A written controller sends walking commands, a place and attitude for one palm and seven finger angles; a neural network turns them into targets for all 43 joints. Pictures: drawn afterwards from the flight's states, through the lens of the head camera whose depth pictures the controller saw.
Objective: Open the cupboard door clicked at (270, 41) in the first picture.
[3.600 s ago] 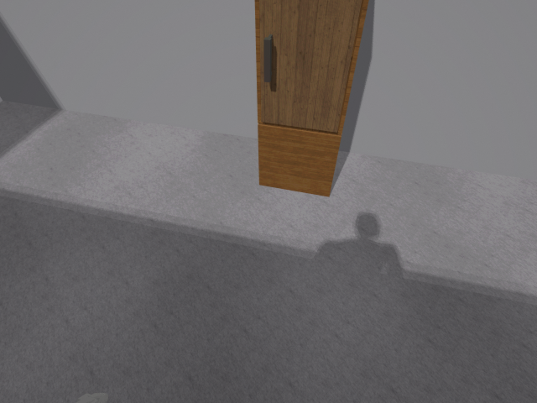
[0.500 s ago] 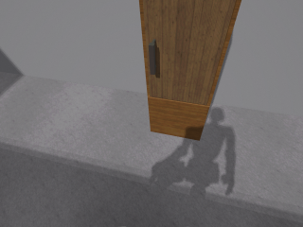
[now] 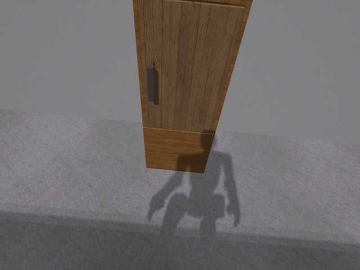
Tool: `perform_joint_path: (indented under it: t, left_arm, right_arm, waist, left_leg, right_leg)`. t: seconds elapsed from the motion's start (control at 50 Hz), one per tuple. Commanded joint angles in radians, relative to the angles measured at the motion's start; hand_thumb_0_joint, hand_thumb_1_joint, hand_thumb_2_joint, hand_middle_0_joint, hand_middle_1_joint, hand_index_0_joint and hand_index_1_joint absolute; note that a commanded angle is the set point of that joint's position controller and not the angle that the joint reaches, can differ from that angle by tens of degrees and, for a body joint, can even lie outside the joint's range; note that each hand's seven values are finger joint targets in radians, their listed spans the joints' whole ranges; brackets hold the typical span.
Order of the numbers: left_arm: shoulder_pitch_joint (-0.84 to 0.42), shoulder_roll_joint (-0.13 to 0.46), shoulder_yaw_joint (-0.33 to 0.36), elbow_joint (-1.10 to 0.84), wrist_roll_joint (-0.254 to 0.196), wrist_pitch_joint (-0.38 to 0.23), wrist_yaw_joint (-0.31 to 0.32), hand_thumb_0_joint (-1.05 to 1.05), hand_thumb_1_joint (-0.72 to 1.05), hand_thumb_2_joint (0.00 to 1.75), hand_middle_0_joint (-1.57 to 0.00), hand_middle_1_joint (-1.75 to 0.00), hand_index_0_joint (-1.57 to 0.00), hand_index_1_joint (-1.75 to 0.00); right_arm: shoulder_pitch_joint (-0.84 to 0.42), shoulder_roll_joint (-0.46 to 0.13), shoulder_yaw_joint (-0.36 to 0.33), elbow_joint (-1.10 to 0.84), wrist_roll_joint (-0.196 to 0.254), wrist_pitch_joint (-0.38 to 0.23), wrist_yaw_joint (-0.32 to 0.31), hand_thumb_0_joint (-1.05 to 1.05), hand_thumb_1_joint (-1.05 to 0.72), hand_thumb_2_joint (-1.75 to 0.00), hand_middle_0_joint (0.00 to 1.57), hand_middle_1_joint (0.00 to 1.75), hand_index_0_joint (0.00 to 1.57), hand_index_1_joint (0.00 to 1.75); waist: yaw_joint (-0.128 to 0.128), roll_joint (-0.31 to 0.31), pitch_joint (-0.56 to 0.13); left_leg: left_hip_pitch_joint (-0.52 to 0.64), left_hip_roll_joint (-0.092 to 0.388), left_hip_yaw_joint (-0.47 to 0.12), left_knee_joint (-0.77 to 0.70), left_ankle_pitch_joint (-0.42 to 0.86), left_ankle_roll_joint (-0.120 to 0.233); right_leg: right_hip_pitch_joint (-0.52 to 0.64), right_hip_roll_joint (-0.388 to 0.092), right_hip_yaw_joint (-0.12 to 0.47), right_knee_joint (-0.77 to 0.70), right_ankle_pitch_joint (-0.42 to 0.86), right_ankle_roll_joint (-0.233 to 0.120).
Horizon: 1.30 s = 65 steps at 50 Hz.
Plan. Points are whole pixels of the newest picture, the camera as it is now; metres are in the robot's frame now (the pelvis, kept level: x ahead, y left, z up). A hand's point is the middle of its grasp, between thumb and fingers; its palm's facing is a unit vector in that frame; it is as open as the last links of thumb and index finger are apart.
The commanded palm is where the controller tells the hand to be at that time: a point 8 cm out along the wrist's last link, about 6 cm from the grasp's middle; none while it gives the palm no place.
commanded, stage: take the last steps up to it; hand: left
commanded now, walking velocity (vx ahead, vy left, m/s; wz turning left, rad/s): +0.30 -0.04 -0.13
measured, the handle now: (151, 81) +0.80 +0.16 -0.05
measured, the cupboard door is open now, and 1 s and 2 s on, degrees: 0 0 0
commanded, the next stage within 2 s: come to a stop and stand still in 0.74 s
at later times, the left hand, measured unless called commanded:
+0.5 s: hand out of the picture +0.10 +0.13 -0.17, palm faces +0.01 -0.98 -0.21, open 7.2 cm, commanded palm none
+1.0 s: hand (132, 224) +0.28 +0.15 -0.18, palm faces +0.00 -0.97 -0.23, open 7.3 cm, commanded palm none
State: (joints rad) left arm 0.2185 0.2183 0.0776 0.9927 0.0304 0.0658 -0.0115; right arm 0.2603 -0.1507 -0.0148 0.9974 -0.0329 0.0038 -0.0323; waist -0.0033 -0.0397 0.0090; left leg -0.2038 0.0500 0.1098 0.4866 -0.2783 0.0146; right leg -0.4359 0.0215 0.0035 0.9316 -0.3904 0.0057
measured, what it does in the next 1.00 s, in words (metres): walks ahead: right foot, then left foot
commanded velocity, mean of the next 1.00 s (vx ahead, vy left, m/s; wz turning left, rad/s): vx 0.15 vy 0.00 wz -0.02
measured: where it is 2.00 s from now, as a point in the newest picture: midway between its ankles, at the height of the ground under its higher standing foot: outside the picture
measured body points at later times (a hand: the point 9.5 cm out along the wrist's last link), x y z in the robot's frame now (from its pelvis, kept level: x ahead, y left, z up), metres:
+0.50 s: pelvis +0.09 -0.05 +0.00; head +0.09 -0.06 +0.45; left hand +0.10 +0.18 -0.15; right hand +0.07 -0.29 -0.16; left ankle +0.13 +0.08 -0.68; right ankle +0.04 -0.14 -0.74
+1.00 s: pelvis +0.24 -0.04 -0.01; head +0.25 -0.04 +0.44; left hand +0.28 +0.20 -0.16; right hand +0.26 -0.27 -0.17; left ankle +0.25 +0.07 -0.74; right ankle +0.29 -0.15 -0.74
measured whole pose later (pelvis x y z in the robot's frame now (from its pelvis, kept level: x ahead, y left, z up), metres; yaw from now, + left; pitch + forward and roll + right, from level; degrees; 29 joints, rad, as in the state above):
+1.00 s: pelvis +0.24 -0.04 -0.01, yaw -3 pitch -2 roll +3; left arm 0.25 0.18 0.04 1.06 0.03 -0.01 0.03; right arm 0.23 -0.15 -0.03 1.08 -0.02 -0.02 -0.03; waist 0.01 -0.04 0.04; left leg -0.21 0.02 0.17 0.51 -0.26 0.02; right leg -0.34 -0.09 -0.07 0.60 -0.20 0.01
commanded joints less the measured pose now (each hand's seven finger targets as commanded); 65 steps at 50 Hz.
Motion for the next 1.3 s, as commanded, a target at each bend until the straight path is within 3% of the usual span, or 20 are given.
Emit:
perform_joint_path:
  t: [0.0,0.14,0.22,0.24,0.26,0.28,0.34,0.4,0.58,0.64,0.66,0.68,0.74,0.82,0.88,0.94,1.04,1.12,1.22,1.28]
  left_arm:
    - [-0.028,0.034,0.005,-0.063,0.0,-0.047,-0.016,0.0,0.9,0.9,-0.2,-0.3,-0.2,-0.3]
    - [-0.101,-0.011,-0.018,-0.053,-0.006,-0.07,-0.02,0.0,0.9,0.9,-0.2,-0.3,-0.2,-0.3]
    - [0.055,0.012,-0.007,0.027,-0.007,-0.09,-0.012,0.0,0.9,0.9,-0.2,-0.3,-0.2,-0.3]
    - [0.151,0.068,0.005,0.063,-0.004,-0.1,-0.002,0.0,0.9,0.9,-0.2,-0.3,-0.2,-0.3]
    - [0.27,0.169,0.024,0.097,-0.005,-0.105,0.009,0.0,0.9,0.9,-0.2,-0.3,-0.2,-0.3]
    - [0.32,0.181,0.025,0.111,-0.017,-0.107,0.021,0.0,0.9,0.9,-0.2,-0.3,-0.2,-0.3]
    - [0.16,0.064,0.002,0.075,-0.006,-0.109,0.032,0.0,0.9,0.9,-0.2,-0.3,-0.2,-0.3]
    - [0.121,0.042,-0.013,0.064,-0.004,-0.128,0.031,0.0,0.9,0.9,-0.2,-0.3,-0.2,-0.3]
    - [0.209,0.069,-0.017,0.119,-0.001,-0.136,0.033,0.0,0.9,0.9,-0.2,-0.3,-0.2,-0.3]
    - [0.197,0.055,-0.017,0.121,-0.01,-0.126,0.033,0.0,0.9,0.9,-0.2,-0.3,-0.2,-0.3]
    - [0.233,0.017,-0.022,0.114,-0.016,-0.122,0.028,0.0,0.9,0.9,-0.2,-0.3,-0.2,-0.3]
    - [0.243,-0.024,-0.033,0.087,-0.025,-0.122,0.019,0.0,0.9,0.9,-0.2,-0.3,-0.2,-0.3]
    - [0.121,-0.016,-0.025,0.057,-0.012,-0.117,0.016,0.0,0.9,0.9,-0.2,-0.3,-0.2,-0.3]
    - [0.198,-0.069,-0.032,0.082,-0.007,-0.088,0.011,0.0,0.9,0.9,-0.2,-0.3,-0.2,-0.3]
    - [0.171,-0.093,-0.045,0.074,-0.011,-0.079,0.027,0.0,0.9,0.9,-0.2,-0.3,-0.2,-0.3]
    - [0.211,-0.042,-0.043,0.09,-0.009,-0.075,0.038,0.0,0.9,0.9,-0.2,-0.3,-0.2,-0.3]
    - [0.087,0.127,-0.018,0.037,-0.011,-0.075,0.047,0.0,0.9,0.9,-0.2,-0.3,-0.2,-0.3]
    - [0.044,0.136,0.004,0.009,-0.002,-0.06,0.063,0.0,0.9,0.9,-0.2,-0.3,-0.2,-0.3]
    - [-0.012,0.145,0.021,-0.019,0.001,-0.049,0.064,0.0,0.9,0.9,-0.2,-0.3,-0.2,-0.3]
    - [-0.043,0.11,0.013,-0.024,-0.012,-0.039,0.057,0.0,0.9,0.9,-0.2,-0.3,-0.2,-0.3]
  right_arm:
    - [0.078,-0.169,-0.046,-0.021,0.002,-0.044,-0.008,0.0,-0.9,-0.9,0.2,0.3,0.2,0.3]
    - [0.189,-0.177,-0.06,0.061,-0.005,-0.048,0.0,0.0,-0.9,-0.9,0.2,0.3,0.2,0.3]
    - [0.158,-0.143,-0.053,0.081,0.006,-0.044,0.008,0.0,-0.9,-0.9,0.2,0.3,0.2,0.3]
    - [0.141,-0.102,-0.043,0.072,0.016,-0.05,0.014,0.0,-0.9,-0.9,0.2,0.3,0.2,0.3]
    - [0.077,-0.052,-0.027,0.028,0.02,-0.053,0.022,0.0,-0.9,-0.9,0.2,0.3,0.2,0.3]
    - [0.002,-0.105,-0.035,-0.001,0.012,-0.042,0.024,0.0,-0.9,-0.9,0.2,0.3,0.2,0.3]
    - [0.003,-0.076,-0.054,0.027,0.005,-0.034,0.035,0.0,-0.9,-0.9,0.2,0.3,0.2,0.3]
    - [0.077,-0.035,-0.053,0.053,0.004,-0.021,0.044,0.0,-0.9,-0.9,0.2,0.3,0.2,0.3]
    - [-0.084,-0.043,-0.043,-0.017,0.015,-0.04,0.058,0.0,-0.9,-0.9,0.2,0.3,0.2,0.3]
    - [0.077,-0.084,-0.047,0.036,0.006,-0.054,0.041,0.0,-0.9,-0.9,0.2,0.3,0.2,0.3]
    - [0.193,-0.165,-0.063,0.061,-0.006,-0.064,0.027,0.0,-0.9,-0.9,0.2,0.3,0.2,0.3]
    - [0.272,-0.261,-0.083,0.071,-0.001,-0.058,0.018,0.0,-0.9,-0.9,0.2,0.3,0.2,0.3]
    - [0.113,-0.175,-0.063,0.033,0.011,-0.056,0.007,0.0,-0.9,-0.9,0.2,0.3,0.2,0.3]
    - [-0.005,-0.115,-0.038,0.022,0.011,-0.069,0.005,0.0,-0.9,-0.9,0.2,0.3,0.2,0.3]
    - [-0.017,-0.099,-0.034,0.023,0.01,-0.059,-0.001,0.0,-0.9,-0.9,0.2,0.3,0.2,0.3]
    - [-0.048,-0.106,-0.035,0.037,0.02,-0.041,-0.002,0.0,-0.9,-0.9,0.2,0.3,0.2,0.3]
    - [0.032,-0.063,-0.04,0.055,0.025,0.016,0.008,0.0,-0.9,-0.9,0.2,0.3,0.2,0.3]
    - [0.019,-0.068,-0.051,0.039,0.029,0.031,0.002,0.0,-0.9,-0.9,0.2,0.3,0.2,0.3]
    - [0.036,-0.061,-0.052,0.018,0.029,0.028,0.004,0.0,-0.9,-0.9,0.2,0.3,0.2,0.3]
    - [0.117,-0.065,-0.051,0.042,0.023,0.015,0.007,0.0,-0.9,-0.9,0.2,0.3,0.2,0.3]
  waist:
    - [-0.022,0.165,0.054]
    - [-0.064,0.214,0.048]
    - [0.019,0.128,0.01]
    - [0.068,-0.007,-0.017]
    - [0.116,-0.239,-0.004]
    - [0.139,-0.238,0.011]
    - [0.046,-0.052,0.142]
    - [-0.008,-0.059,0.131]
    - [0.017,-0.07,0.13]
    - [-0.063,0.009,0.055]
    - [-0.094,0.172,-0.055]
    - [-0.101,0.362,-0.123]
    - [-0.072,0.196,0.022]
    - [0.023,0.155,0.018]
    - [0.023,0.102,0.016]
    - [0.058,0.092,-0.003]
    - [0.005,-0.184,-0.004]
    - [0.03,-0.108,-0.053]
    - [0.02,-0.118,-0.108]
    - [-0.02,-0.074,-0.108]
  left_leg:
    - [0.104,0.247,-0.219,-0.304,-0.012,0.123]
    - [0.145,0.263,-0.173,-0.254,0.11,0.131]
    - [-0.045,0.184,-0.097,-0.088,-0.01,0.055]
    - [-0.223,0.124,-0.009,0.078,-0.086,0.016]
    - [-0.445,0.013,0.086,0.333,-0.285,-0.025]
    - [-0.488,0.041,-0.014,0.495,-0.326,-0.014]
    - [-0.479,0.102,-0.071,0.594,-0.125,-0.015]
    - [-0.378,0.093,-0.036,0.523,-0.018,-0.034]
    - [-0.241,0.048,0.006,0.206,0.042,-0.009]
    - [0.06,-0.002,0.032,0.025,0.124,0.008]
    - [0.265,0.14,-0.142,-0.031,0.221,0.063]
    - [0.365,0.363,-0.436,-0.13,0.294,0.175]
    - [0.101,0.358,-0.401,-0.263,-0.006,0.208]
    - [-0.061,0.251,-0.152,-0.26,0.203,0.154]
    - [-0.073,0.228,-0.11,-0.199,0.432,0.152]
    - [-0.079,0.168,-0.052,-0.096,0.334,0.078]
    - [-0.059,-0.001,0.006,0.145,-0.105,-0.034]
    - [-0.182,-0.02,-0.079,0.404,-0.269,-0.039]
    - [-0.142,-0.024,-0.074,0.209,-0.185,-0.053]
    - [0.077,-0.005,-0.051,-0.094,0.099,-0.04]
  right_leg:
    - [-0.152,-0.061,-0.02,0.07,0.021,0.017]
    - [-0.011,-0.068,-0.103,-0.244,-0.036,0.003]
    - [0.348,-0.05,-0.117,-0.524,0.144,-0.026]
    - [0.542,-0.183,0.033,-0.58,0.056,-0.073]
    - [0.636,-0.392,0.332,-0.69,0.019,-0.172]
    - [0.553,-0.45,0.425,-0.753,-0.032,-0.216]
    - [0.336,-0.374,0.235,-0.773,-0.058,-0.195]
    - [0.246,-0.307,0.071,-0.784,0.107,-0.162]
    - [0.297,-0.303,0.025,-0.693,0.39,-0.153]
    - [0.237,-0.221,-0.052,-0.429,0.5,-0.106]
    - [0.118,-0.134,-0.104,-0.189,0.353,-0.059]
    - [-0.052,-0.024,-0.16,0.1,-0.162,-0.026]
    - [-0.168,-0.117,-0.022,0.318,-0.097,-0.038]
    - [0.023,-0.14,-0.055,0.061,-0.027,-0.009]
    - [0.132,-0.116,-0.065,-0.184,0.048,0.013]
    - [0.271,-0.107,-0.079,-0.445,0.286,0.025]
    - [0.197,-0.346,0.173,-0.573,0.694,-0.14]
    - [0.329,-0.388,0.149,-0.531,0.947,-0.226]
    - [0.377,-0.351,0.094,-0.491,0.863,-0.194]
    - [0.222,-0.255,0.032,-0.425,0.515,-0.091]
